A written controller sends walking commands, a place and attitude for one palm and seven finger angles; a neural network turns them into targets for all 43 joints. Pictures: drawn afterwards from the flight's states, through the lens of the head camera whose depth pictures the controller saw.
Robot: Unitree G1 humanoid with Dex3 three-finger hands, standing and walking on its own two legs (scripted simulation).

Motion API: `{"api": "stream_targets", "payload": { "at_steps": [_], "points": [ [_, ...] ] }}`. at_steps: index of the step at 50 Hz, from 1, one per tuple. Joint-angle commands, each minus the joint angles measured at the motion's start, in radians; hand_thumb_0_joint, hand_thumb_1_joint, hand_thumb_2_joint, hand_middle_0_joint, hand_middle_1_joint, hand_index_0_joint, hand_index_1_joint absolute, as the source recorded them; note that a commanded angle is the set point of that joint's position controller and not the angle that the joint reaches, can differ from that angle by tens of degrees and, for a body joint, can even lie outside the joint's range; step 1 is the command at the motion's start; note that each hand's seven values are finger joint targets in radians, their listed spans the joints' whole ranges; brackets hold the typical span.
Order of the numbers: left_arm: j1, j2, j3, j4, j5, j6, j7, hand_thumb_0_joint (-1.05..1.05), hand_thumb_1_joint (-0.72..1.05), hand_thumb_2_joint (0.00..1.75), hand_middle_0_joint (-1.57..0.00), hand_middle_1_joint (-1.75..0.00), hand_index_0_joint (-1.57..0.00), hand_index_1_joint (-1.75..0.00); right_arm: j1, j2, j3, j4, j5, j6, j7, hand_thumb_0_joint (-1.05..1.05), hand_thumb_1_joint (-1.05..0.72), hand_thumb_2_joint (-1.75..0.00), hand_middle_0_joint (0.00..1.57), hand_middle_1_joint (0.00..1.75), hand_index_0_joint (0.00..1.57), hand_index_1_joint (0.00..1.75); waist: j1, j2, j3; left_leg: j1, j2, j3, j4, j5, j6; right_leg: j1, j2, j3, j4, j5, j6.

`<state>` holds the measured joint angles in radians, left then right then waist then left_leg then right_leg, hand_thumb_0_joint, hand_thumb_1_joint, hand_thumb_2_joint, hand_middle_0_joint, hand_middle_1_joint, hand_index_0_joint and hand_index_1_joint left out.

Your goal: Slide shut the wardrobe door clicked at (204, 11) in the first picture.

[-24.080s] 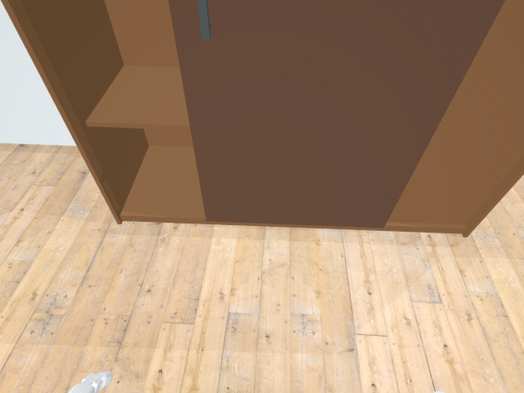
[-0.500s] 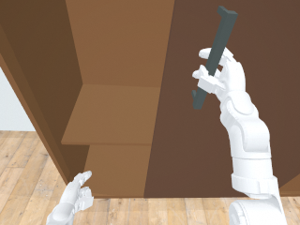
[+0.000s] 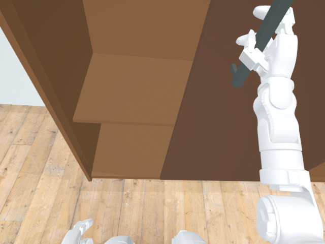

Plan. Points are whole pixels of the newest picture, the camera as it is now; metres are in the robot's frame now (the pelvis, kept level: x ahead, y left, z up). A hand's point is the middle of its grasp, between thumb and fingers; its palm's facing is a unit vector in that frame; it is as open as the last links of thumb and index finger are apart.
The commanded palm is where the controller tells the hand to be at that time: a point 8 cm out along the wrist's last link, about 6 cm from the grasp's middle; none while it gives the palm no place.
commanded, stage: step sideways, sliding the door along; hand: right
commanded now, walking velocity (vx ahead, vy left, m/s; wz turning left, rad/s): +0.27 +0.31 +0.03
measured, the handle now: (259, 30) +0.48 -0.15 +0.28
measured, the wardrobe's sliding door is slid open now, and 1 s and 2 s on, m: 0.41 0.33 0.09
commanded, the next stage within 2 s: none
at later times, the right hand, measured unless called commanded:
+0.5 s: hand (240, 49) +0.44 -0.11 +0.25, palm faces +0.27 +0.96 -0.10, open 6.4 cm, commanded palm +0.42 -0.08 +0.24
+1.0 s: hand (207, 45) +0.44 -0.04 +0.25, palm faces +0.36 +0.93 -0.06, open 6.5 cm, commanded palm +0.41 +0.01 +0.24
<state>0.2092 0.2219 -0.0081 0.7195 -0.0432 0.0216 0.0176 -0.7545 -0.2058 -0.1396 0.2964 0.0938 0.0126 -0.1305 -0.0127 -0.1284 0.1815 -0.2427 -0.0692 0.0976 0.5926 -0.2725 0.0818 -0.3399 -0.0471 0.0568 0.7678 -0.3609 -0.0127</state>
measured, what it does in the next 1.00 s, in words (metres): steps to the left: left foot, then right foot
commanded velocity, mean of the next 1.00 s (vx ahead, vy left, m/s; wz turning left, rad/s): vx -0.02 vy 0.14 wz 0.16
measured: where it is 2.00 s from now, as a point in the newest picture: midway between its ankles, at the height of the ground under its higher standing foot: outside the picture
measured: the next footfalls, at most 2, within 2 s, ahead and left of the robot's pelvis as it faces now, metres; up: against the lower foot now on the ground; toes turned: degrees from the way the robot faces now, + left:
left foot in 0.54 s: +0.17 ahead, +0.27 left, +0.00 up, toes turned +0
right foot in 0.72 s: +0.12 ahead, +0.02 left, +0.00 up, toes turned -12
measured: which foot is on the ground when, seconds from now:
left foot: down 0.00-0.14, up 0.16-0.52, down 0.54-0.72, up 0.74-1.00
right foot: down 0.00-0.54, up 0.56-0.70, down 0.72-1.00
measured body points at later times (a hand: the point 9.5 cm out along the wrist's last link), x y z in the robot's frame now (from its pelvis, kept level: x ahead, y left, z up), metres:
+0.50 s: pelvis +0.04 +0.10 +0.01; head +0.11 +0.08 +0.45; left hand +0.27 +0.24 -0.10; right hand +0.42 -0.16 +0.26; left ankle +0.13 +0.27 -0.69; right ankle +0.01 -0.11 -0.72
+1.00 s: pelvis +0.10 +0.16 +0.01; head +0.17 +0.15 +0.46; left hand +0.34 +0.32 -0.08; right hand +0.42 -0.09 +0.26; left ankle +0.14 +0.30 -0.70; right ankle +0.08 +0.02 -0.72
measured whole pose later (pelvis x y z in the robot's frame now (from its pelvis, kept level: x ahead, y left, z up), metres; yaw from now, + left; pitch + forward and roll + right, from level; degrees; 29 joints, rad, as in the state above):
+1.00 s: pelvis +0.10 +0.16 +0.01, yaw -4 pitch -5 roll +2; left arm 0.10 0.19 0.02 0.59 -0.05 -0.12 -0.06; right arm -0.49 -0.16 -0.07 -0.17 0.03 0.02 -0.16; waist -0.18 -0.06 0.25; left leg -0.27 0.04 0.05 0.68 -0.27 -0.02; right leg -0.14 -0.12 -0.07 0.52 -0.29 0.04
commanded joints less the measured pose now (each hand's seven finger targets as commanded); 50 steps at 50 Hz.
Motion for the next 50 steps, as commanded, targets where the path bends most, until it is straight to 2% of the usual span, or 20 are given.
{"api": "stream_targets", "payload": {
  "at_steps": [1,5,6,7,8,9,13,23,26,27,28,29,30,32,34,36,37,38,42,50],
  "points": [
    [-0.135,0.102,0.071,-0.14,-0.012,-0.087,0.016,0.0,0.9,0.9,-0.2,-0.3,-0.2,-0.3,-0.598,-0.003,0.208,-0.263,-0.026,-0.161,0.086,0.0,-0.9,-0.9,0.45,1.4,0.45,1.4,0.026,0.286,-0.36,0.186,0.335,-0.451,-0.298,0.153,0.153,-0.107,0.033,0.014,0.316,-0.106,-0.017],
    [-0.131,0.064,0.055,-0.134,-0.007,-0.09,0.015,0.0,0.9,0.9,-0.2,-0.3,-0.2,-0.3,-0.641,0.108,0.328,-0.324,-0.036,-0.22,0.084,0.0,-0.9,-0.9,0.45,1.4,0.45,1.4,0.075,0.157,-0.462,0.188,0.232,-0.17,0.043,0.53,0.071,0.238,0.009,-0.057,-0.367,0.239,-0.018],
    [-0.118,0.086,0.069,-0.138,-0.008,-0.089,0.015,0.0,0.9,0.9,-0.2,-0.3,-0.2,-0.3,-0.63,0.109,0.348,-0.339,-0.024,-0.227,0.083,0.0,-0.9,-0.9,0.45,1.4,0.45,1.4,0.088,0.073,-0.476,0.025,0.175,-0.098,0.198,0.436,0.019,0.461,-0.058,-0.017,-0.473,0.475,-0.029],
    [-0.115,0.116,0.087,-0.156,-0.008,-0.089,0.0,0.0,0.9,0.9,-0.2,-0.3,-0.2,-0.3,-0.632,0.145,0.367,-0.335,-0.01,-0.23,0.09,0.0,-0.9,-0.9,0.45,1.4,0.45,1.4,0.083,-0.122,-0.492,-0.269,0.085,-0.052,0.368,0.034,-0.037,0.698,-0.281,0.249,-0.419,0.882,-0.115],
    [-0.12,0.101,0.08,-0.174,-0.014,-0.078,-0.03,0.0,0.9,0.9,-0.2,-0.3,-0.2,-0.3,-0.65,0.168,0.384,-0.329,-0.007,-0.228,0.103,0.0,-0.9,-0.9,0.45,1.4,0.45,1.4,0.071,-0.117,-0.519,-0.367,0.072,-0.165,0.526,-0.205,-0.034,0.745,-0.391,0.395,-0.333,0.951,-0.201],
    [-0.129,0.093,0.078,-0.182,-0.014,-0.071,-0.046,0.0,0.9,0.9,-0.2,-0.3,-0.2,-0.3,-0.652,0.15,0.364,-0.328,-0.012,-0.219,0.114,0.0,-0.9,-0.9,0.45,1.4,0.45,1.4,0.065,-0.062,-0.472,-0.436,0.097,-0.238,0.575,-0.205,-0.033,0.73,-0.412,0.372,-0.292,0.9,-0.254],
    [-0.115,0.121,0.098,-0.181,-0.017,-0.055,-0.056,0.0,0.9,0.9,-0.2,-0.3,-0.2,-0.3,-0.667,0.133,0.351,-0.362,-0.035,-0.212,0.127,0.0,-0.9,-0.9,0.45,1.4,0.45,1.4,0.069,0.071,-0.445,-0.415,0.13,-0.184,0.473,-0.142,-0.055,0.623,-0.361,0.247,-0.287,0.746,-0.227],
    [-0.182,0.101,0.098,-0.243,-0.014,-0.05,-0.056,0.0,0.9,0.9,-0.2,-0.3,-0.2,-0.3,-0.605,0.099,0.342,-0.379,-0.033,-0.209,0.141,0.0,-0.9,-0.9,0.45,1.4,0.45,1.4,0.056,-0.203,-0.422,-0.09,0.058,0.011,0.123,-0.045,-0.088,0.498,-0.263,-0.06,-0.219,0.856,-0.083],
    [-0.184,0.094,0.087,-0.24,-0.028,-0.053,-0.047,0.0,0.9,0.9,-0.2,-0.3,-0.2,-0.3,-0.526,0.057,0.308,-0.422,-0.043,-0.207,0.13,0.0,-0.9,-0.9,0.45,1.4,0.45,1.4,0.019,-0.033,-0.456,0.196,0.04,0.009,-0.203,0.334,-0.073,0.399,-0.14,-0.124,0.073,0.724,-0.016],
    [-0.196,0.071,0.082,-0.236,-0.031,-0.056,-0.046,0.0,0.9,0.9,-0.2,-0.3,-0.2,-0.3,-0.483,0.024,0.291,-0.441,-0.053,-0.197,0.123,0.0,-0.9,-0.9,0.45,1.4,0.45,1.4,0.022,0.166,-0.493,0.396,0.163,-0.132,-0.191,0.707,-0.021,0.201,-0.066,-0.123,0.219,0.536,0.003],
    [-0.221,0.05,0.077,-0.229,-0.02,-0.066,-0.034,0.0,0.9,0.9,-0.2,-0.3,-0.2,-0.3,-0.455,-0.022,0.266,-0.468,-0.057,-0.188,0.112,0.0,-0.9,-0.9,0.45,1.4,0.45,1.4,0.021,0.382,-0.48,0.502,0.305,-0.309,-0.143,1.042,0.052,-0.028,0.027,-0.095,0.315,-0.015,0.031],
    [-0.234,0.044,0.074,-0.207,-0.005,-0.085,-0.026,0.0,0.9,0.9,-0.2,-0.3,-0.2,-0.3,-0.44,-0.039,0.263,-0.494,-0.063,-0.178,0.102,0.0,-0.9,-0.9,0.45,1.4,0.45,1.4,0.015,0.348,-0.445,0.424,0.371,-0.332,-0.168,1.117,0.051,-0.052,0.041,-0.045,0.335,-0.226,0.028],
    [-0.215,0.061,0.091,-0.199,-0.016,-0.086,-0.018,0.0,0.9,0.9,-0.2,-0.3,-0.2,-0.3,-0.459,-0.044,0.253,-0.554,-0.042,-0.178,0.098,0.0,-0.9,-0.9,0.45,1.4,0.45,1.4,0.014,0.474,-0.467,0.41,0.376,-0.376,-0.145,1.028,0.061,-0.046,0.014,0.003,0.337,-0.23,0.011],
    [-0.241,0.056,0.08,-0.183,-0.022,-0.1,-0.006,0.0,0.9,0.9,-0.2,-0.3,-0.2,-0.3,-0.44,0.038,0.299,-0.639,-0.021,-0.169,0.077,0.0,-0.9,-0.9,0.45,1.4,0.45,1.4,0.033,0.418,-0.472,0.385,0.363,-0.317,-0.074,0.956,0.069,0.0,-0.016,0.011,0.028,-0.171,-0.008],
    [-0.255,0.053,0.075,-0.178,-0.013,-0.111,-0.002,0.0,0.9,0.9,-0.2,-0.3,-0.2,-0.3,-0.427,0.09,0.351,-0.712,-0.021,-0.191,0.074,0.0,-0.9,-0.9,0.45,1.4,0.45,1.4,0.053,0.235,-0.546,0.284,0.255,-0.168,0.082,0.787,-0.011,0.27,-0.006,-0.106,-0.396,0.297,-0.003],
    [-0.264,0.111,0.102,-0.236,-0.013,-0.116,-0.025,0.0,0.9,0.9,-0.2,-0.3,-0.2,-0.3,-0.354,0.135,0.398,-0.769,-0.006,-0.206,0.08,0.0,-0.9,-0.9,0.45,1.4,0.45,1.4,0.022,-0.148,-0.579,-0.171,0.133,-0.076,0.302,-0.016,-0.093,0.657,-0.334,0.165,-0.331,1.029,-0.126],
    [-0.233,0.094,0.106,-0.239,-0.026,-0.118,-0.051,0.0,0.9,0.9,-0.2,-0.3,-0.2,-0.3,-0.334,0.173,0.41,-0.714,-0.01,-0.199,0.088,0.0,-0.9,-0.9,0.45,1.4,0.45,1.4,0.017,-0.098,-0.623,-0.182,0.112,-0.132,0.447,-0.265,-0.085,0.644,-0.387,0.178,-0.309,1.054,-0.188],
    [-0.232,0.102,0.107,-0.241,-0.016,-0.127,-0.06,0.0,0.9,0.9,-0.2,-0.3,-0.2,-0.3,-0.381,0.158,0.399,-0.75,-0.021,-0.199,0.093,0.0,-0.9,-0.9,0.45,1.4,0.45,1.4,0.033,-0.018,-0.554,-0.227,0.098,-0.147,0.514,-0.245,-0.086,0.596,-0.377,0.138,-0.314,0.964,-0.202],
    [-0.217,0.085,0.088,-0.233,-0.018,-0.163,-0.07,0.0,0.9,0.9,-0.2,-0.3,-0.2,-0.3,-0.311,0.192,0.44,-0.787,-0.034,-0.177,0.099,0.0,-0.9,-0.9,0.45,1.4,0.45,1.4,0.04,-0.085,-0.478,-0.227,0.11,-0.076,0.358,-0.128,-0.094,0.614,-0.267,-0.057,-0.28,0.968,-0.138],
    [-0.216,0.089,0.062,-0.291,-0.012,-0.199,-0.08,0.0,0.9,0.9,-0.2,-0.3,-0.2,-0.3,-0.162,0.182,0.479,-0.9,-0.055,-0.184,0.109,0.0,-0.9,-0.9,0.45,1.4,0.45,1.4,0.024,-0.01,-0.461,0.015,0.088,-0.031,-0.111,0.216,-0.092,0.562,-0.239,-0.111,-0.145,0.898,-0.057]
  ]
}}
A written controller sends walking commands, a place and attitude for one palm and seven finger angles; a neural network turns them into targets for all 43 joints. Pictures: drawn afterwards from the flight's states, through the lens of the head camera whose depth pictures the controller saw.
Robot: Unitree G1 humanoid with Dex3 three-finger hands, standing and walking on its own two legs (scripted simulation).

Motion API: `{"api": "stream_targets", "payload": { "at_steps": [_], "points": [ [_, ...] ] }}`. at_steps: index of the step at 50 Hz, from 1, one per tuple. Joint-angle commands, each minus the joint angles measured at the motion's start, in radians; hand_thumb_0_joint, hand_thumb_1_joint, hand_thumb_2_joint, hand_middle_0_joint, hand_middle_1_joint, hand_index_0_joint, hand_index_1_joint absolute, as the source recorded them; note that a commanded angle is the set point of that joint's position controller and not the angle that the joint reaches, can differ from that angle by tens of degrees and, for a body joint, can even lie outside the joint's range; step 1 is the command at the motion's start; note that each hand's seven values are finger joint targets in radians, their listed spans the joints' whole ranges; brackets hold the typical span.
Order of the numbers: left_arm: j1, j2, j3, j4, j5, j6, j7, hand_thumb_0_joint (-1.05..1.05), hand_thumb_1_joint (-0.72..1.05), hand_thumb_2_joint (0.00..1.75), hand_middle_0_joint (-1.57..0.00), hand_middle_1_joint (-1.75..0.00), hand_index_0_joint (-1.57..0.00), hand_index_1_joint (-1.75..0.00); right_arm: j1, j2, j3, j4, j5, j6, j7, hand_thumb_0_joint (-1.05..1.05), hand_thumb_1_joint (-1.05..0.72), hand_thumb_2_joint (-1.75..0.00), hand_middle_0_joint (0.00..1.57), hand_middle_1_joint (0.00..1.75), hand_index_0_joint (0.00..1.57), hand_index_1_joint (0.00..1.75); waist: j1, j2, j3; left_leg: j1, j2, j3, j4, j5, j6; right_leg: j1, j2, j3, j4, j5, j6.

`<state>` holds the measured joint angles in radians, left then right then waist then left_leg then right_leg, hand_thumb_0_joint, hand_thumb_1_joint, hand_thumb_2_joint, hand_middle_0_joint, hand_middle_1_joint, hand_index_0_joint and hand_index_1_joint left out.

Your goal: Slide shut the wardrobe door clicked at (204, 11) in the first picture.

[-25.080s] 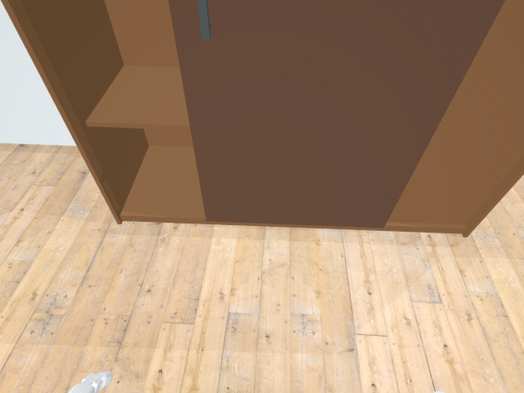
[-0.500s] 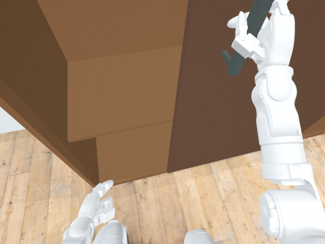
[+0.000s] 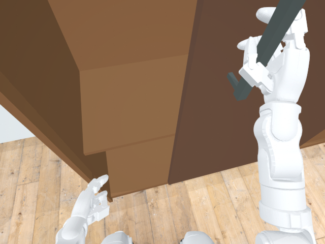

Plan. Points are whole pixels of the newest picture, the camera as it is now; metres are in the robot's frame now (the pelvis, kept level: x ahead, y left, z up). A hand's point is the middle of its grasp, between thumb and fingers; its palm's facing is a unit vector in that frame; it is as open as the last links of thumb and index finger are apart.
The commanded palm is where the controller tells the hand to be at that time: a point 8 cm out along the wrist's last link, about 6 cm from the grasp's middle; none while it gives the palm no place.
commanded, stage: step sideways, sliding the door along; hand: right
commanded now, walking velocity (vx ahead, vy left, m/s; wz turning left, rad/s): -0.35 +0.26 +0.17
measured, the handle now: (259, 38) +0.39 -0.20 +0.26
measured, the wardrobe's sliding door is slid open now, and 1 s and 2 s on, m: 0.33 0.09 0.00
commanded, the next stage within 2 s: none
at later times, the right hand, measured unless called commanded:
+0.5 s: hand (169, 82) +0.33 -0.05 +0.23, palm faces +0.09 +1.00 -0.04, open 6.8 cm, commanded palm +0.31 -0.04 +0.23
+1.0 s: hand (103, 93) +0.32 +0.05 +0.24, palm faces -0.07 +1.00 -0.03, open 6.1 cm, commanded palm +0.30 +0.03 +0.25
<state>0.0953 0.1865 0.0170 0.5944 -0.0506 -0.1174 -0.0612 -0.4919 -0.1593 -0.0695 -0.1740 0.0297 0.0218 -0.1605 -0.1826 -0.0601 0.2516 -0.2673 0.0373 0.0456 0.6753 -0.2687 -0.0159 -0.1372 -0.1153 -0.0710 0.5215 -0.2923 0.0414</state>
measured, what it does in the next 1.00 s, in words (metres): steps to the left: left foot, then right foot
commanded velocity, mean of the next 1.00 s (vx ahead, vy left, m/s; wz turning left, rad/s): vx -0.02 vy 0.29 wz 0.09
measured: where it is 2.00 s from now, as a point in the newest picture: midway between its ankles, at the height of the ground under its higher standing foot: outside the picture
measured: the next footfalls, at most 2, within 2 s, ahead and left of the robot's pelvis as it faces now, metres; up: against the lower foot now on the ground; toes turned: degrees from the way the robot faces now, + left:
left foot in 0.04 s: +0.06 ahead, +0.16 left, +0.00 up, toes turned +6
right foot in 0.98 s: -0.02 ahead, -0.03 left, +0.00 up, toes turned +2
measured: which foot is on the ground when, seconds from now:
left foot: up 0.00-0.02, down 0.04-0.98, up 1.00-1.00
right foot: down 0.00-0.82, up 0.84-0.96, down 0.98-1.00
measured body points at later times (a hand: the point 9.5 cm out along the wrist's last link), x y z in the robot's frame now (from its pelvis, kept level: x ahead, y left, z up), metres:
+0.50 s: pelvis -0.01 +0.06 -0.01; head +0.06 +0.07 +0.43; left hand +0.21 +0.26 -0.11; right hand +0.32 -0.10 +0.24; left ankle +0.02 +0.16 -0.74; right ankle -0.01 -0.13 -0.72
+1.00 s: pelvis -0.08 +0.12 -0.01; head -0.03 +0.12 +0.44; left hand +0.08 +0.36 -0.11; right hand +0.32 +0.00 +0.24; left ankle -0.02 +0.21 -0.74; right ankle -0.06 -0.03 -0.74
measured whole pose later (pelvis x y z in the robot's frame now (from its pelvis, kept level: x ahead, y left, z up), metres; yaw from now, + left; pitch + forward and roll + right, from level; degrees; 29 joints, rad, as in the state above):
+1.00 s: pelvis -0.08 +0.12 -0.01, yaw +8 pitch -2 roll -1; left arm 0.07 0.17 0.02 0.68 -0.04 0.02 0.01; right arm -0.55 -0.20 -0.05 -0.03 0.08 -0.05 -0.13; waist -0.01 0.04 0.15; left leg -0.36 -0.01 0.03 0.63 -0.22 0.05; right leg -0.21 -0.06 -0.09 0.54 -0.25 0.01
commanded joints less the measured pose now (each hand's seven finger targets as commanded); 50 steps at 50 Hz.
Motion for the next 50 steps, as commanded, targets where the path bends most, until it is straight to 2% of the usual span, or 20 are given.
{"api": "stream_targets", "payload": {
  "at_steps": [1,4,6,8,10,12,17,21,24,26,28,30,31,32,38,42,45,47,49,50],
  "points": [
    [-0.101,0.129,0.034,-0.164,-0.004,-0.054,0.003,0.0,0.9,0.9,-0.2,-0.3,-0.2,-0.3,-0.398,0.102,0.387,-0.435,0.001,-0.194,0.135,0.0,-0.9,-0.9,0.45,1.4,0.45,1.4,0.194,-0.021,-0.538,0.098,-0.002,0.006,-0.222,0.394,0.004,0.311,-0.152,-0.001,0.141,0.772,-0.096],
    [-0.095,0.108,0.046,-0.156,0.0,-0.029,0.017,0.0,0.9,0.9,-0.2,-0.3,-0.2,-0.3,-0.363,0.049,0.349,-0.481,0.002,-0.193,0.123,0.0,-0.9,-0.9,0.45,1.4,0.45,1.4,0.221,0.21,-0.543,0.191,0.138,-0.156,-0.136,1.036,0.046,0.122,-0.061,0.004,0.177,0.494,-0.032],
    [-0.094,0.126,0.058,-0.135,0.002,-0.006,0.022,0.0,0.9,0.9,-0.2,-0.3,-0.2,-0.3,-0.319,0.029,0.322,-0.513,0.009,-0.197,0.109,0.0,-0.9,-0.9,0.45,1.4,0.45,1.4,0.221,0.272,-0.589,0.227,0.154,-0.172,-0.088,1.07,0.068,0.106,-0.051,0.014,0.126,0.45,-0.032],
    [-0.112,0.117,0.053,-0.156,0.007,0.008,0.017,0.0,0.9,0.9,-0.2,-0.3,-0.2,-0.3,-0.274,0.06,0.335,-0.546,0.013,-0.209,0.118,0.0,-0.9,-0.9,0.45,1.4,0.45,1.4,0.206,0.128,-0.616,0.144,0.097,-0.102,-0.054,0.822,0.029,0.189,-0.113,0.021,0.025,0.611,-0.064],
    [-0.135,0.119,0.054,-0.179,0.016,0.018,0.007,0.0,0.9,0.9,-0.2,-0.3,-0.2,-0.3,-0.266,0.089,0.351,-0.559,0.023,-0.226,0.133,0.0,-0.9,-0.9,0.45,1.4,0.45,1.4,0.195,-0.094,-0.602,0.003,0.015,-0.029,0.085,0.225,0.004,0.263,-0.249,0.076,-0.037,0.876,-0.126],
    [-0.132,0.11,0.064,-0.19,0.023,0.027,-0.007,0.0,0.9,0.9,-0.2,-0.3,-0.2,-0.3,-0.278,0.096,0.353,-0.524,0.012,-0.235,0.141,0.0,-0.9,-0.9,0.45,1.4,0.45,1.4,0.186,-0.145,-0.569,-0.106,-0.015,-0.031,0.157,-0.143,0.015,0.329,-0.31,0.083,-0.039,1.041,-0.161],
    [-0.13,0.125,0.068,-0.198,0.015,0.04,-0.024,0.0,0.9,0.9,-0.2,-0.3,-0.2,-0.3,-0.321,0.089,0.337,-0.471,0.004,-0.231,0.14,0.0,-0.9,-0.9,0.45,1.4,0.45,1.4,0.2,-0.206,-0.526,-0.063,-0.019,-0.01,-0.017,-0.03,0.027,0.333,-0.289,0.018,0.039,0.928,-0.127],
    [-0.136,0.093,0.049,-0.2,-0.01,0.059,-0.007,0.0,0.9,0.9,-0.2,-0.3,-0.2,-0.3,-0.312,0.033,0.322,-0.447,-0.009,-0.216,0.136,0.0,-0.9,-0.9,0.45,1.4,0.45,1.4,0.209,0.083,-0.538,0.174,0.078,-0.085,-0.233,0.68,0.049,0.158,-0.143,-0.038,0.246,0.546,-0.052],
    [-0.142,0.078,0.069,-0.18,-0.015,0.056,0.013,0.0,0.9,0.9,-0.2,-0.3,-0.2,-0.3,-0.264,0.019,0.302,-0.448,0.008,-0.212,0.116,0.0,-0.9,-0.9,0.45,1.4,0.45,1.4,0.193,0.356,-0.552,0.349,0.241,-0.332,-0.168,1.181,0.166,-0.157,0.037,0.056,0.355,-0.21,-0.021],
    [-0.127,0.069,0.053,-0.15,-0.005,0.06,0.017,0.0,0.9,0.9,-0.2,-0.3,-0.2,-0.3,-0.27,0.006,0.286,-0.491,0.013,-0.223,0.101,0.0,-0.9,-0.9,0.45,1.4,0.45,1.4,0.2,0.251,-0.571,0.345,0.239,-0.296,-0.138,1.051,0.158,-0.145,0.013,0.075,0.181,-0.188,-0.041],
    [-0.138,0.071,0.055,-0.128,0.008,0.07,0.029,0.0,0.9,0.9,-0.2,-0.3,-0.2,-0.3,-0.312,-0.013,0.26,-0.513,0.018,-0.242,0.093,0.0,-0.9,-0.9,0.45,1.4,0.45,1.4,0.222,0.142,-0.628,0.258,0.167,-0.174,-0.04,0.856,0.106,0.061,-0.035,0.025,-0.074,0.212,-0.043],
    [-0.135,0.123,0.083,-0.146,0.025,0.075,0.028,0.0,0.9,0.9,-0.2,-0.3,-0.2,-0.3,-0.302,0.003,0.252,-0.461,0.033,-0.251,0.108,0.0,-0.9,-0.9,0.45,1.4,0.45,1.4,0.209,-0.114,-0.632,-0.044,0.013,-0.05,0.118,0.254,0.013,0.319,-0.309,0.234,-0.085,0.922,-0.157],
    [-0.127,0.126,0.083,-0.152,0.024,0.1,0.008,0.0,0.9,0.9,-0.2,-0.3,-0.2,-0.3,-0.283,-0.017,0.233,-0.4,0.024,-0.25,0.119,0.0,-0.9,-0.9,0.45,1.4,0.45,1.4,0.193,-0.197,-0.63,-0.119,-0.018,-0.074,0.228,-0.17,0.016,0.348,-0.391,0.276,-0.092,1.046,-0.216],
    [-0.134,0.116,0.084,-0.149,0.026,0.105,-0.004,0.0,0.9,0.9,-0.2,-0.3,-0.2,-0.3,-0.308,-0.01,0.203,-0.351,0.013,-0.247,0.129,0.0,-0.9,-0.9,0.45,1.4,0.45,1.4,0.183,-0.18,-0.592,-0.133,-0.039,-0.092,0.258,-0.246,0.022,0.296,-0.394,0.223,-0.079,0.966,-0.237],
    [-0.138,0.117,0.069,-0.133,0.006,0.111,0.007,0.0,0.9,0.9,-0.2,-0.3,-0.2,-0.3,-0.439,-0.058,0.155,-0.227,0.0,-0.222,0.13,0.0,-0.9,-0.9,0.45,1.4,0.45,1.4,0.201,-0.105,-0.547,0.132,-0.035,0.002,-0.156,0.112,0.018,0.129,-0.242,0.025,0.119,0.563,-0.091],
    [-0.13,0.082,0.054,-0.109,-0.009,0.105,0.041,0.0,0.9,0.9,-0.2,-0.3,-0.2,-0.3,-0.482,-0.097,0.146,-0.19,0.029,-0.171,0.101,0.0,-0.9,-0.9,0.45,1.4,0.45,1.4,0.214,0.362,-0.526,0.155,0.205,-0.319,-0.336,0.482,0.161,-0.137,0.062,0.017,0.364,-0.221,-0.019],
    [-0.124,0.067,0.034,-0.067,0.014,0.093,0.064,0.0,0.9,0.9,-0.2,-0.3,-0.2,-0.3,-0.494,-0.117,0.099,-0.207,0.029,-0.183,0.081,0.0,-0.9,-0.9,0.45,1.4,0.45,1.4,0.201,0.268,-0.554,0.155,0.168,-0.263,-0.267,0.48,0.176,-0.106,0.057,0.045,0.235,-0.17,-0.047],
    [-0.123,0.064,0.024,-0.051,0.009,0.092,0.078,0.0,0.9,0.9,-0.2,-0.3,-0.2,-0.3,-0.546,-0.095,0.13,-0.2,0.033,-0.203,0.08,0.0,-0.9,-0.9,0.45,1.4,0.45,1.4,0.234,0.152,-0.609,0.179,0.107,-0.143,-0.113,0.444,0.12,0.055,0.037,-0.016,-0.154,0.148,-0.046],
    [-0.116,0.137,0.07,-0.06,0.017,0.088,0.078,0.0,0.9,0.9,-0.2,-0.3,-0.2,-0.3,-0.535,-0.104,0.111,-0.154,0.045,-0.212,0.085,0.0,-0.9,-0.9,0.45,1.4,0.45,1.4,0.211,-0.169,-0.61,-0.109,-0.03,-0.039,0.138,0.151,0.03,0.311,-0.263,0.284,-0.193,0.691,-0.164],
    [-0.122,0.113,0.069,-0.058,0.015,0.101,0.061,0.0,0.9,0.9,-0.2,-0.3,-0.2,-0.3,-0.53,-0.088,0.109,-0.092,0.04,-0.208,0.102,0.0,-0.9,-0.9,0.45,1.4,0.45,1.4,0.193,-0.177,-0.609,-0.224,-0.05,-0.065,0.287,-0.166,0.025,0.383,-0.377,0.365,-0.158,0.837,-0.243]
  ]
}}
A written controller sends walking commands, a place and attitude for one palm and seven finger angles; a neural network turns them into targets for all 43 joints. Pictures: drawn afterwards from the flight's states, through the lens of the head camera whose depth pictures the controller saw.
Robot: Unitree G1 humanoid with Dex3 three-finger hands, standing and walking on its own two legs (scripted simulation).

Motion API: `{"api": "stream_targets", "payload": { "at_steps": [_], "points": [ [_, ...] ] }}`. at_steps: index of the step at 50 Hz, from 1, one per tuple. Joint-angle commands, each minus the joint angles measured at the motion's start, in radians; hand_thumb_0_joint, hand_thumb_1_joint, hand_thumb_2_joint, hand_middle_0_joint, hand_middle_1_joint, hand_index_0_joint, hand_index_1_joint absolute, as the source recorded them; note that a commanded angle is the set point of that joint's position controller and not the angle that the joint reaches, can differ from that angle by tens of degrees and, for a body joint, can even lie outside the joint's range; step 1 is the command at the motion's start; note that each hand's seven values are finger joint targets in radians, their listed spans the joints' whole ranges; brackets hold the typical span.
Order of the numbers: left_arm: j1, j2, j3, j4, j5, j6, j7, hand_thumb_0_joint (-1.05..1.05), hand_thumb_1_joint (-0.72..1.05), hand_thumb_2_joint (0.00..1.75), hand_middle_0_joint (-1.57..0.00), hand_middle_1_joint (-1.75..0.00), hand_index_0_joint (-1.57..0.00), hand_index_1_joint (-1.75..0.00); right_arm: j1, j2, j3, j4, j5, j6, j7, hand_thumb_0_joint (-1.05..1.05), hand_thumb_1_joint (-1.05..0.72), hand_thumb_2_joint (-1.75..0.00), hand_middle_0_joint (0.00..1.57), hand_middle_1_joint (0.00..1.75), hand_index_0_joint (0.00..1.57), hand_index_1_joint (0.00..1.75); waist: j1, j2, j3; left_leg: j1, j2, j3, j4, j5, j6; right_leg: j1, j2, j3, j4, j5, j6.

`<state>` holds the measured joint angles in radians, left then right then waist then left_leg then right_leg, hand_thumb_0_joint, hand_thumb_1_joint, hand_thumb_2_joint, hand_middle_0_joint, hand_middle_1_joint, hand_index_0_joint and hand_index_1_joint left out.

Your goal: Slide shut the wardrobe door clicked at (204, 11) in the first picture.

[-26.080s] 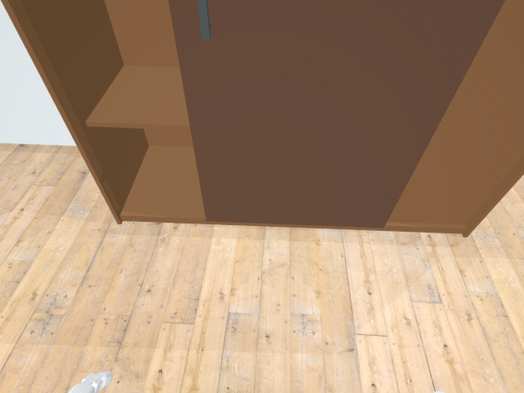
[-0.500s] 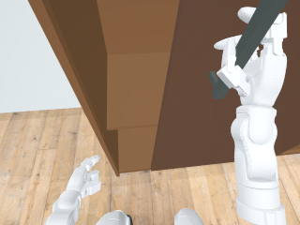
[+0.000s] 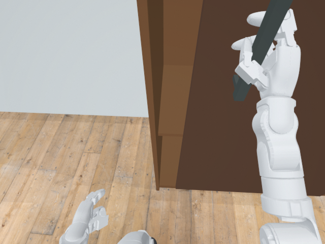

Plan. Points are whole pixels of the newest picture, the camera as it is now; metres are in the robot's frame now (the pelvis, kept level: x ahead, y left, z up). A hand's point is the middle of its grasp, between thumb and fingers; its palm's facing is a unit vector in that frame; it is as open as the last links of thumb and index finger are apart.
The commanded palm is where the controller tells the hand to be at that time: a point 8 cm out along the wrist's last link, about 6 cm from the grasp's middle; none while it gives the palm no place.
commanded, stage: step sideways, sliding the door along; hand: right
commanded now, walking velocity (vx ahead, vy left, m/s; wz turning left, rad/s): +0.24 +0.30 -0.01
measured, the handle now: (257, 39) +0.42 -0.14 +0.27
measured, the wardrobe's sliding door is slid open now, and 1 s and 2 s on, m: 0.09 0.00 0.00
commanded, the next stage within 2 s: stop walking and hold the door there in 1.20 s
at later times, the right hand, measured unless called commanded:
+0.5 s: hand (216, 60) +0.39 -0.07 +0.25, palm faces +0.30 +0.95 -0.06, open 6.0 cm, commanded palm +0.36 -0.05 +0.26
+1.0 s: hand (185, 58) +0.40 -0.02 +0.25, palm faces +0.45 +0.89 -0.09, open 6.4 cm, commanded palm +0.35 +0.01 +0.26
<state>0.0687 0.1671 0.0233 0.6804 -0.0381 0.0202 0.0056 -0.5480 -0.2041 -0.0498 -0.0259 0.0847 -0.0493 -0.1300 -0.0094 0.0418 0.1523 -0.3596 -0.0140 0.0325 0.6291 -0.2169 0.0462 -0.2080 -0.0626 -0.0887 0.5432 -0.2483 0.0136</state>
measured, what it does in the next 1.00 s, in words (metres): steps to the left: left foot, then right foot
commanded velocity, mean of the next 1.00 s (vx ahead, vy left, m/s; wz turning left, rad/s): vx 0.15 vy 0.30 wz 0.03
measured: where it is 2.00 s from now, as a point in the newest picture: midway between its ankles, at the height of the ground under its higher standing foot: outside the picture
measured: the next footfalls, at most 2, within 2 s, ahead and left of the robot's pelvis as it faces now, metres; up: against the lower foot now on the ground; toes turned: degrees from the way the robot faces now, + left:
left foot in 0.24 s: +0.06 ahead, +0.22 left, +0.00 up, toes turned +3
right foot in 0.68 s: +0.05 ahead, -0.04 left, +0.00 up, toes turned -7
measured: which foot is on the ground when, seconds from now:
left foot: up 0.00-0.22, down 0.24-0.68, up 0.70-0.92, down 0.94-1.00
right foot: down 0.00-0.54, up 0.56-0.66, down 0.68-1.00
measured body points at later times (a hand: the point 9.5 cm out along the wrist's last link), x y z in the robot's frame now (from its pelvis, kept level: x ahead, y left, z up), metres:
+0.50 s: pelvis -0.01 +0.13 +0.00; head +0.03 +0.12 +0.45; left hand +0.19 +0.33 -0.11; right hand +0.37 -0.12 +0.26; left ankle +0.02 +0.22 -0.73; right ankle -0.01 -0.11 -0.72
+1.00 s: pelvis +0.03 +0.24 -0.01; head +0.09 +0.23 +0.43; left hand +0.27 +0.37 -0.12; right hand +0.37 -0.06 +0.25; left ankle +0.08 +0.36 -0.73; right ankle +0.02 -0.02 -0.71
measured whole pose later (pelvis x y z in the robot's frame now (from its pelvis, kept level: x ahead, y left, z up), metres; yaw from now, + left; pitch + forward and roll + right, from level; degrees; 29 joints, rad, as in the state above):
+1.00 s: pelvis +0.03 +0.24 -0.01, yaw -6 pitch -7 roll +3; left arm 0.03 0.14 0.00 0.63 -0.07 0.02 -0.07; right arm -0.67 -0.29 -0.19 0.10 0.07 0.00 -0.14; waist -0.15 -0.10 0.26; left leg -0.22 -0.01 0.11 0.65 -0.30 0.01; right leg -0.22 -0.31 0.10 0.71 -0.27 0.06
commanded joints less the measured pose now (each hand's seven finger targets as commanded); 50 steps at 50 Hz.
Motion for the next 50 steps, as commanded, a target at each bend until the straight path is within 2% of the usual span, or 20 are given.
{"api": "stream_targets", "payload": {
  "at_steps": [1,5,10,13,15,18,20,22,25,27,29,32,33,34,35,37,40,42,47,50],
  "points": [
    [-0.111,0.11,0.047,-0.151,0.011,-0.029,-0.015,0.0,0.9,0.9,-0.2,-0.3,-0.2,-0.3,-0.482,-0.046,0.08,-0.236,-0.015,-0.136,0.087,0.0,-0.9,-0.9,0.45,1.4,0.45,1.4,0.007,-0.302,-0.481,-0.187,0.016,-0.097,0.399,-0.237,-0.037,0.455,-0.445,0.378,-0.163,0.766,-0.239],
    [-0.09,0.146,0.048,-0.139,0.006,-0.026,-0.02,0.0,0.9,0.9,-0.2,-0.3,-0.2,-0.3,-0.548,-0.026,0.094,-0.164,-0.026,-0.135,0.079,0.0,-0.9,-0.9,0.45,1.4,0.45,1.4,0.0,-0.263,-0.432,-0.034,0.05,-0.055,0.185,-0.195,-0.023,0.304,-0.374,0.145,-0.086,0.669,-0.176],
    [-0.082,0.136,0.029,-0.17,-0.028,-0.05,-0.018,0.0,0.9,0.9,-0.2,-0.3,-0.2,-0.3,-0.67,0.095,0.211,-0.097,-0.021,-0.12,0.101,0.0,-0.9,-0.9,0.45,1.4,0.45,1.4,0.023,-0.284,-0.453,0.251,-0.007,0.066,-0.14,0.014,-0.038,0.156,-0.241,0.053,0.019,0.323,-0.088],
    [-0.074,0.085,0.012,-0.168,-0.048,-0.066,-0.006,0.0,0.9,0.9,-0.2,-0.3,-0.2,-0.3,-0.733,0.108,0.248,-0.075,-0.018,-0.105,0.092,0.0,-0.9,-0.9,0.45,1.4,0.45,1.4,0.049,-0.043,-0.437,0.282,0.1,-0.065,-0.301,0.231,0.016,0.098,-0.08,0.004,0.148,0.14,-0.028],
    [-0.052,0.131,0.042,-0.124,-0.035,-0.058,0.005,0.0,0.9,0.9,-0.2,-0.3,-0.2,-0.3,-0.72,-0.012,0.149,-0.006,-0.022,-0.082,0.059,0.0,-0.9,-0.9,0.45,1.4,0.45,1.4,0.039,0.201,-0.417,0.252,0.168,-0.213,-0.319,0.101,0.067,0.029,0.0,0.029,0.181,-0.013,-0.011],
    [-0.066,0.112,0.018,-0.123,-0.031,-0.062,0.017,0.0,0.9,0.9,-0.2,-0.3,-0.2,-0.3,-0.754,0.066,0.211,-0.1,0.001,-0.09,0.056,0.0,-0.9,-0.9,0.45,1.4,0.45,1.4,0.062,-0.068,-0.433,0.173,0.119,-0.065,-0.201,0.039,0.025,0.19,-0.056,0.082,-0.09,0.043,-0.047],
    [-0.07,0.14,0.026,-0.145,-0.022,-0.06,0.007,0.0,0.9,0.9,-0.2,-0.3,-0.2,-0.3,-0.745,0.093,0.233,-0.11,0.008,-0.108,0.072,0.0,-0.9,-0.9,0.45,1.4,0.45,1.4,0.046,-0.301,-0.454,0.067,0.02,0.039,-0.006,0.049,-0.029,0.32,-0.254,0.279,-0.156,0.369,-0.118],
    [-0.073,0.112,0.024,-0.149,-0.018,-0.058,-0.008,0.0,0.9,0.9,-0.2,-0.3,-0.2,-0.3,-0.731,0.082,0.233,-0.123,0.005,-0.13,0.088,0.0,-0.9,-0.9,0.45,1.4,0.45,1.4,0.029,-0.331,-0.447,0.057,0.028,0.025,-0.022,-0.144,-0.027,0.393,-0.303,0.249,-0.081,0.74,-0.156],
    [-0.065,0.117,0.035,-0.177,-0.046,-0.05,-0.023,0.0,0.9,0.9,-0.2,-0.3,-0.2,-0.3,-0.697,0.029,0.189,-0.141,-0.014,-0.12,0.093,0.0,-0.9,-0.9,0.45,1.4,0.45,1.4,0.01,-0.109,-0.505,0.35,0.057,-0.017,-0.278,0.263,-0.009,0.232,-0.151,0.059,0.182,0.599,-0.064],
    [-0.079,0.111,0.044,-0.168,-0.048,-0.049,-0.014,0.0,0.9,0.9,-0.2,-0.3,-0.2,-0.3,-0.691,0.005,0.174,-0.104,-0.022,-0.104,0.083,0.0,-0.9,-0.9,0.45,1.4,0.45,1.4,0.018,0.206,-0.465,0.492,0.203,-0.253,-0.272,0.547,0.098,-0.067,-0.002,0.051,0.331,0.039,-0.015],
    [-0.06,0.097,0.036,-0.146,-0.036,-0.045,-0.017,0.0,0.9,0.9,-0.2,-0.3,-0.2,-0.3,-0.667,0.027,0.202,-0.124,-0.027,-0.115,0.08,0.0,-0.9,-0.9,0.45,1.4,0.45,1.4,0.015,0.12,-0.402,0.426,0.265,-0.245,-0.244,0.58,0.126,-0.128,-0.014,0.106,0.284,-0.251,-0.035],
    [-0.08,0.095,0.021,-0.151,-0.024,-0.048,0.001,0.0,0.9,0.9,-0.2,-0.3,-0.2,-0.3,-0.693,0.054,0.235,-0.271,-0.013,-0.145,0.065,0.0,-0.9,-0.9,0.45,1.4,0.45,1.4,0.065,-0.117,-0.482,0.218,0.137,-0.029,0.025,0.427,0.034,0.291,-0.06,0.063,-0.18,0.229,-0.042],
    [-0.083,0.131,0.041,-0.173,-0.017,-0.053,-0.005,0.0,0.9,0.9,-0.2,-0.3,-0.2,-0.3,-0.669,0.065,0.244,-0.283,0.0,-0.152,0.067,0.0,-0.9,-0.9,0.45,1.4,0.45,1.4,0.058,-0.295,-0.499,0.01,0.052,0.035,0.195,0.231,-0.024,0.454,-0.263,0.304,-0.176,0.601,-0.115],
    [-0.086,0.136,0.044,-0.19,-0.014,-0.044,-0.027,0.0,0.9,0.9,-0.2,-0.3,-0.2,-0.3,-0.652,0.07,0.245,-0.27,0.012,-0.146,0.082,0.0,-0.9,-0.9,0.45,1.4,0.45,1.4,0.051,-0.338,-0.496,-0.129,0.024,-0.05,0.373,-0.188,-0.026,0.512,-0.436,0.5,-0.182,0.758,-0.207],
    [-0.082,0.14,0.046,-0.197,-0.02,-0.035,-0.042,0.0,0.9,0.9,-0.2,-0.3,-0.2,-0.3,-0.624,0.062,0.218,-0.218,0.012,-0.13,0.097,0.0,-0.9,-0.9,0.45,1.4,0.45,1.4,0.027,-0.19,-0.474,-0.156,0.015,-0.116,0.485,-0.248,-0.027,0.456,-0.474,0.515,-0.191,0.667,-0.251],
    [-0.109,0.122,0.041,-0.195,-0.013,-0.022,-0.042,0.0,0.9,0.9,-0.2,-0.3,-0.2,-0.3,-0.676,0.047,0.221,-0.327,0.008,-0.141,0.11,0.0,-0.9,-0.9,0.45,1.4,0.45,1.4,0.029,-0.194,-0.382,-0.203,0.072,-0.121,0.454,-0.268,-0.036,0.395,-0.447,0.387,-0.147,0.745,-0.272],
    [-0.082,0.133,0.047,-0.196,-0.014,-0.038,-0.061,0.0,0.9,0.9,-0.2,-0.3,-0.2,-0.3,-0.624,0.071,0.234,-0.278,-0.01,-0.142,0.11,0.0,-0.9,-0.9,0.45,1.4,0.45,1.4,0.013,-0.346,-0.446,-0.033,0.045,-0.02,0.205,-0.22,-0.031,0.385,-0.345,0.117,-0.028,0.793,-0.166],
    [-0.066,0.149,0.053,-0.203,-0.018,-0.047,-0.073,0.0,0.9,0.9,-0.2,-0.3,-0.2,-0.3,-0.642,0.083,0.244,-0.266,-0.015,-0.139,0.117,0.0,-0.9,-0.9,0.45,1.4,0.45,1.4,0.03,-0.358,-0.457,0.049,0.002,0.052,0.173,-0.155,-0.041,0.331,-0.319,0.084,-0.039,0.752,-0.132],
    [-0.08,0.132,0.045,-0.214,-0.041,-0.043,-0.066,0.0,0.9,0.9,-0.2,-0.3,-0.2,-0.3,-0.572,0.006,0.179,-0.259,-0.026,-0.13,0.105,0.0,-0.9,-0.9,0.45,1.4,0.45,1.4,0.018,-0.168,-0.457,0.301,0.018,0.05,-0.188,0.315,-0.041,0.235,-0.197,0.03,0.224,0.583,-0.075],
    [-0.089,0.126,0.056,-0.177,-0.036,-0.039,-0.049,0.0,0.9,0.9,-0.2,-0.3,-0.2,-0.3,-0.524,-0.105,0.095,-0.282,-0.02,-0.086,0.072,0.0,-0.9,-0.9,0.45,1.4,0.45,1.4,0.042,0.222,-0.437,0.384,0.233,-0.263,-0.168,0.811,0.076,-0.031,-0.014,0.058,0.327,-0.099,0.015]
  ]
}}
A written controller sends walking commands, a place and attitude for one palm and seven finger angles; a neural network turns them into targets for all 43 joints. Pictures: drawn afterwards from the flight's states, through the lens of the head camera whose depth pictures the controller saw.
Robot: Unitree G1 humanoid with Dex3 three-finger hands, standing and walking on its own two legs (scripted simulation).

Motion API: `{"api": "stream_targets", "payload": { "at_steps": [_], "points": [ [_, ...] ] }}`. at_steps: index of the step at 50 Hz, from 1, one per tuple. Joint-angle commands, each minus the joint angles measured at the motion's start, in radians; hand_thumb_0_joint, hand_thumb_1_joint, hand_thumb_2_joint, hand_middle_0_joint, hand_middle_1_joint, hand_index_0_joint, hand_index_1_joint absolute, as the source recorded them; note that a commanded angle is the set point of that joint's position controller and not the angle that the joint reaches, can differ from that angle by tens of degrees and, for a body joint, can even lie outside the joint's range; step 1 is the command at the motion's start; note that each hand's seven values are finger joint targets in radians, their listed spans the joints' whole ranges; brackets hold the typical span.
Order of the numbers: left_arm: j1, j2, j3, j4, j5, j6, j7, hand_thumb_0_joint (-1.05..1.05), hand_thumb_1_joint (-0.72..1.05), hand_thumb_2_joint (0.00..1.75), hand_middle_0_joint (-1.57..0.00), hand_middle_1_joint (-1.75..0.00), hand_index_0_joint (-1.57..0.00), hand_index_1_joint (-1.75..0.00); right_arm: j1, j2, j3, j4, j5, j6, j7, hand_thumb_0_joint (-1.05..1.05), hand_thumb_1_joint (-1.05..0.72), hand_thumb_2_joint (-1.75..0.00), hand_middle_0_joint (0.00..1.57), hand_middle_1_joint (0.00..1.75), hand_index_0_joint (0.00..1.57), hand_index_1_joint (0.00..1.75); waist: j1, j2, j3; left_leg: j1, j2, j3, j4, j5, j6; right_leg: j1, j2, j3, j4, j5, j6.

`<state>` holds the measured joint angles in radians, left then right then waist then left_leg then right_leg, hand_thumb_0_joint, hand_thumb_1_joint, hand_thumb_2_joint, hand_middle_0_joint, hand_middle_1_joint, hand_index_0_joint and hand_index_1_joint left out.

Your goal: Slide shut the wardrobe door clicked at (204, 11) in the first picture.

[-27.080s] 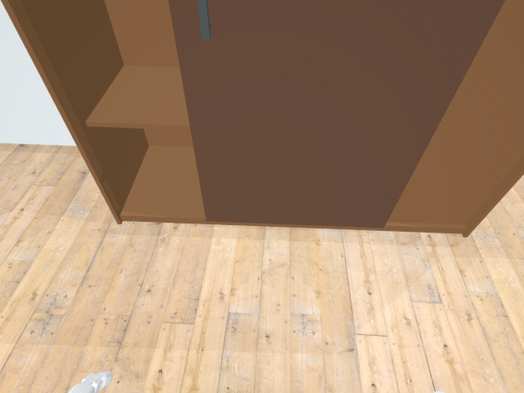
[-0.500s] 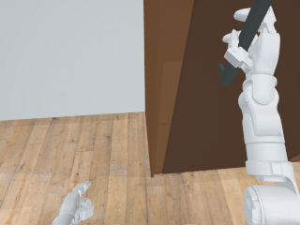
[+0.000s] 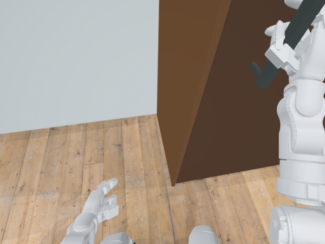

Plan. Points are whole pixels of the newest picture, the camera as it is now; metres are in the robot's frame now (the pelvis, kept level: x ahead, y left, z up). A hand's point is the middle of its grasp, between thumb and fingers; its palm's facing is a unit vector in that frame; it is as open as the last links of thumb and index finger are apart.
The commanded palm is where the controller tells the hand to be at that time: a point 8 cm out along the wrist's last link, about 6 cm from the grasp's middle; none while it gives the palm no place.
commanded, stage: step sideways, sliding the door along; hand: right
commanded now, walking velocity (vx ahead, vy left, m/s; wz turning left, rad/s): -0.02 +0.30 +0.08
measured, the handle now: (287, 24) +0.42 -0.25 +0.28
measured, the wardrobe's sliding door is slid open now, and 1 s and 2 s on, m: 0.00 0.00 0.00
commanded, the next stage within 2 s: stop walking and hold the door there in 0.20 s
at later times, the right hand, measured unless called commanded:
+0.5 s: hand (277, 45) +0.39 -0.23 +0.26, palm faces +0.55 +0.80 -0.23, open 6.3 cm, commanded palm +0.35 -0.25 +0.26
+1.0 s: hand (276, 46) +0.39 -0.23 +0.26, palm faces +0.43 +0.89 -0.17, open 6.1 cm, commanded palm +0.35 -0.26 +0.26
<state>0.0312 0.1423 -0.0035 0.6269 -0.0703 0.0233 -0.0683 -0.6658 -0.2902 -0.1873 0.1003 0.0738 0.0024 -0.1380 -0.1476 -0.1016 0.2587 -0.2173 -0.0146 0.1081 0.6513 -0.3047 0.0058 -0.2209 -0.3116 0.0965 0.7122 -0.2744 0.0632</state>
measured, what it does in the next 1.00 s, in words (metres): steps on the spot: right foot, then right foot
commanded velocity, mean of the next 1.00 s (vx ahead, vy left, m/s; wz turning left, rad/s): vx -0.07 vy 0.03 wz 0.03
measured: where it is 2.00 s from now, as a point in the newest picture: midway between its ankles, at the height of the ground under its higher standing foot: outside the picture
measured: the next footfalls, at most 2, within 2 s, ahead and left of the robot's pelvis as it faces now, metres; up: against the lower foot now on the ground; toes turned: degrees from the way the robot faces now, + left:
right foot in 0.10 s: +0.05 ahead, -0.20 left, +0.00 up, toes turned -5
right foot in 0.52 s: +0.09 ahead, -0.08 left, +0.00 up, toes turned +1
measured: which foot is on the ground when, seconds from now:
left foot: down 0.00-1.00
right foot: down 0.00-0.00, up 0.02-0.08, down 0.10-0.32, up 0.34-0.50, down 0.52-1.00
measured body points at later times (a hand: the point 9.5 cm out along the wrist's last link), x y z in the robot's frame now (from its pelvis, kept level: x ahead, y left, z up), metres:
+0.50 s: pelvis +0.04 +0.06 +0.03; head +0.09 +0.08 +0.47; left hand +0.23 +0.31 -0.07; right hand +0.36 -0.27 +0.27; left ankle +0.05 +0.15 -0.71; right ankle +0.05 -0.09 -0.70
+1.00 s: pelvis +0.01 +0.02 +0.03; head +0.00 +0.02 +0.48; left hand +0.09 +0.29 -0.08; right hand +0.36 -0.27 +0.27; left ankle +0.05 +0.15 -0.71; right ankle +0.05 -0.08 -0.71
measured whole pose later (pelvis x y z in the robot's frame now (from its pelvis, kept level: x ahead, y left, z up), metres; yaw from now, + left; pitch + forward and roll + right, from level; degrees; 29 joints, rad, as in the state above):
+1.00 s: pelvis +0.01 +0.02 +0.03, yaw +7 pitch -2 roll +0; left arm 0.27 0.26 -0.01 0.71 -0.05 -0.03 0.08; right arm -0.27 -0.47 -0.41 0.15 0.07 -0.11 -0.16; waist 0.03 -0.02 0.00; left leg -0.24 -0.01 -0.04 0.44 -0.16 -0.02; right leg -0.22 -0.06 -0.16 0.48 -0.22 -0.02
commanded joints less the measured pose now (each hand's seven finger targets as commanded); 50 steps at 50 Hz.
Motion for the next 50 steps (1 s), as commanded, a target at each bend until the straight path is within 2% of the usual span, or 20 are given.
{"api": "stream_targets", "payload": {
  "at_steps": [1,3,4,6,7,8,11,13,15,16,17,19,21,23,26,27,31,34,38,50],
  "points": [
    [-0.045,0.156,0.076,-0.108,0.004,-0.043,0.025,0.0,0.9,0.9,-0.2,-0.3,-0.2,-0.3,-0.385,-0.026,0.212,-0.399,-0.002,-0.139,0.079,0.0,-0.9,-0.9,0.45,1.4,0.45,1.4,0.169,0.383,-0.513,0.209,0.258,-0.33,-0.206,0.824,0.124,-0.047,0.223,-0.091,0.154,-0.192,-0.054],
    [-0.069,0.128,0.056,-0.111,0.013,-0.046,0.04,0.0,0.9,0.9,-0.2,-0.3,-0.2,-0.3,-0.4,0.001,0.233,-0.546,0.014,-0.158,0.065,0.0,-0.9,-0.9,0.45,1.4,0.45,1.4,0.185,0.195,-0.545,0.213,0.224,-0.244,-0.108,0.741,0.085,0.044,0.2,-0.118,-0.133,-0.044,-0.07],
    [-0.078,0.134,0.063,-0.11,0.016,-0.056,0.05,0.0,0.9,0.9,-0.2,-0.3,-0.2,-0.3,-0.388,-0.002,0.226,-0.581,0.022,-0.165,0.058,0.0,-0.9,-0.9,0.45,1.4,0.45,1.4,0.181,0.099,-0.591,0.178,0.178,-0.174,-0.031,0.678,0.039,0.179,0.146,-0.118,-0.28,0.255,-0.081],
    [-0.079,0.182,0.088,-0.156,0.025,-0.05,0.043,0.0,0.9,0.9,-0.2,-0.3,-0.2,-0.3,-0.325,0.004,0.217,-0.622,0.038,-0.185,0.068,0.0,-0.9,-0.9,0.45,1.4,0.45,1.4,0.16,-0.202,-0.601,-0.076,0.075,-0.087,0.142,0.149,-0.035,0.409,-0.149,0.124,-0.292,0.896,-0.2],
    [-0.062,0.18,0.091,-0.164,0.022,-0.051,0.02,0.0,0.9,0.9,-0.2,-0.3,-0.2,-0.3,-0.287,0.018,0.201,-0.563,0.034,-0.186,0.083,0.0,-0.9,-0.9,0.45,1.4,0.45,1.4,0.143,-0.166,-0.624,-0.104,0.05,-0.114,0.219,-0.136,-0.02,0.429,-0.207,0.128,-0.309,0.916,-0.24],
    [-0.08,0.18,0.1,-0.181,0.022,-0.06,0.018,0.0,0.9,0.9,-0.2,-0.3,-0.2,-0.3,-0.316,0.007,0.201,-0.628,0.022,-0.203,0.083,0.0,-0.9,-0.9,0.45,1.4,0.45,1.4,0.141,-0.185,-0.553,-0.135,0.053,-0.112,0.165,-0.139,-0.009,0.423,-0.194,0.04,-0.251,0.967,-0.232],
    [-0.029,0.185,0.096,-0.184,-0.004,-0.08,0.0,0.0,0.9,0.9,-0.2,-0.3,-0.2,-0.3,-0.293,-0.013,0.201,-0.624,0.007,-0.199,0.077,0.0,-0.9,-0.9,0.45,1.4,0.45,1.4,0.152,-0.245,-0.556,-0.011,0.029,-0.051,-0.128,0.101,0.001,0.457,-0.075,-0.158,-0.058,0.964,-0.15],
    [-0.013,0.189,0.09,-0.199,-0.018,-0.087,-0.004,0.0,0.9,0.9,-0.2,-0.3,-0.2,-0.3,-0.26,-0.059,0.17,-0.599,-0.012,-0.191,0.079,0.0,-0.9,-0.9,0.45,1.4,0.45,1.4,0.158,-0.096,-0.588,0.165,0.039,-0.038,-0.226,0.454,-0.003,0.355,0.007,-0.176,0.041,0.823,-0.095],
    [-0.01,0.177,0.093,-0.187,-0.02,-0.1,0.013,0.0,0.9,0.9,-0.2,-0.3,-0.2,-0.3,-0.236,-0.113,0.125,-0.58,-0.014,-0.169,0.062,0.0,-0.9,-0.9,0.45,1.4,0.45,1.4,0.183,0.102,-0.578,0.278,0.163,-0.178,-0.194,0.914,0.04,0.168,0.119,-0.206,0.077,0.44,-0.046],
    [0.064,0.272,0.121,-0.098,0.002,-0.088,0.051,0.0,0.9,0.9,-0.2,-0.3,-0.2,-0.3,0.01,-0.727,-0.471,-0.12,-0.028,-0.155,0.018,0.0,-0.9,-0.9,0.45,1.4,0.45,1.4,0.157,0.277,-0.545,0.282,0.223,-0.312,-0.177,1.095,0.086,-0.015,0.181,-0.214,0.144,0.013,-0.036],
    [0.028,0.223,0.112,-0.114,0.009,-0.074,0.047,0.0,0.9,0.9,-0.2,-0.3,-0.2,-0.3,-0.001,-0.546,-0.335,-0.172,-0.018,-0.152,0.032,0.0,-0.9,-0.9,0.45,1.4,0.45,1.4,0.117,0.248,-0.519,0.338,0.281,-0.363,-0.18,1.153,0.116,-0.136,0.227,-0.139,0.246,-0.234,-0.036],
    [0.006,0.183,0.063,-0.112,0.013,-0.093,0.063,0.0,0.9,0.9,-0.2,-0.3,-0.2,-0.3,-0.07,-0.508,-0.312,-0.282,-0.012,-0.169,0.019,0.0,-0.9,-0.9,0.45,1.4,0.45,1.4,0.123,0.13,-0.525,0.32,0.321,-0.364,-0.194,1.085,0.13,-0.156,0.215,-0.072,0.15,-0.29,-0.05],
    [-0.005,0.183,0.036,-0.098,0.017,-0.105,0.092,0.0,0.9,0.9,-0.2,-0.3,-0.2,-0.3,0.017,-0.574,-0.407,-0.294,-0.016,-0.185,-0.016,0.0,-0.9,-0.9,0.45,1.4,0.45,1.4,0.13,0.133,-0.552,0.406,0.278,-0.3,-0.159,1.126,0.112,-0.122,0.231,-0.122,-0.107,-0.19,-0.057],
    [0.008,0.192,0.044,-0.113,0.013,-0.106,0.114,0.0,0.9,0.9,-0.2,-0.3,-0.2,-0.3,0.073,-0.57,-0.419,-0.312,-0.021,-0.187,-0.029,0.0,-0.9,-0.9,0.45,1.4,0.45,1.4,0.135,0.207,-0.63,0.422,0.238,-0.266,-0.108,1.12,0.064,0.021,0.252,-0.163,-0.284,0.074,-0.06],
    [-0.014,0.228,0.062,-0.138,-0.01,-0.102,0.123,0.0,0.9,0.9,-0.2,-0.3,-0.2,-0.3,0.125,-0.499,-0.356,-0.377,-0.001,-0.188,-0.03,0.0,-0.9,-0.9,0.45,1.4,0.45,1.4,0.137,0.061,-0.629,0.175,0.171,-0.228,-0.112,0.846,-0.006,0.294,0.1,-0.101,-0.238,0.694,-0.108],
    [0.004,0.231,0.059,-0.142,-0.013,-0.098,0.111,0.0,0.9,0.9,-0.2,-0.3,-0.2,-0.3,0.157,-0.463,-0.329,-0.365,-0.005,-0.182,-0.019,0.0,-0.9,-0.9,0.45,1.4,0.45,1.4,0.129,0.049,-0.62,0.127,0.151,-0.238,-0.148,0.69,-0.01,0.309,0.071,-0.079,-0.214,0.751,-0.119],
    [0.003,0.234,0.055,-0.132,0.007,-0.099,0.124,0.0,0.9,0.9,-0.2,-0.3,-0.2,-0.3,0.158,-0.525,-0.357,-0.315,-0.019,-0.177,-0.023,0.0,-0.9,-0.9,0.45,1.4,0.45,1.4,0.151,-0.056,-0.521,0.125,0.14,-0.244,-0.213,0.634,0.003,0.187,0.097,-0.108,-0.233,0.498,-0.094],
    [0.02,0.239,0.049,-0.132,0.008,-0.091,0.13,0.0,0.9,0.9,-0.2,-0.3,-0.2,-0.3,0.157,-0.54,-0.373,-0.229,-0.018,-0.167,-0.026,0.0,-0.9,-0.9,0.45,1.4,0.45,1.4,0.139,0.031,-0.474,0.13,0.12,-0.262,-0.267,0.29,-0.002,0.053,0.127,-0.092,-0.319,0.105,-0.098],
    [0.023,0.247,0.043,-0.131,0.018,-0.096,0.142,0.0,0.9,0.9,-0.2,-0.3,-0.2,-0.3,0.118,-0.516,-0.337,-0.183,-0.022,-0.171,-0.031,0.0,-0.9,-0.9,0.45,1.4,0.45,1.4,0.137,-0.003,-0.389,0.026,0.091,-0.252,-0.312,-0.034,0.002,-0.009,0.128,-0.062,-0.407,-0.177,-0.118],
    [0.07,0.25,0.047,-0.086,0.023,-0.118,0.159,0.0,0.9,0.9,-0.2,-0.3,-0.2,-0.3,0.106,-0.465,-0.284,-0.155,-0.025,-0.175,-0.026,0.0,-0.9,-0.9,0.45,1.4,0.45,1.4,0.143,0.077,-0.429,-0.002,0.103,-0.26,-0.296,0.108,0.009,0.059,0.134,-0.072,-0.362,-0.037,-0.116]
  ]
}}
